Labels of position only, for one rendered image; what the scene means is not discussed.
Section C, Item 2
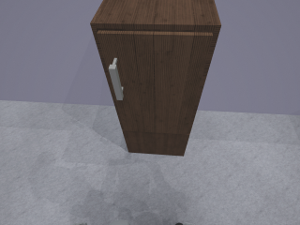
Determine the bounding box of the handle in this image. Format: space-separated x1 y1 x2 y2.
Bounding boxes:
108 58 124 100

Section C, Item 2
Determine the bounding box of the cupboard door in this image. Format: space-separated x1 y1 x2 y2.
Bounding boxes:
97 30 213 135

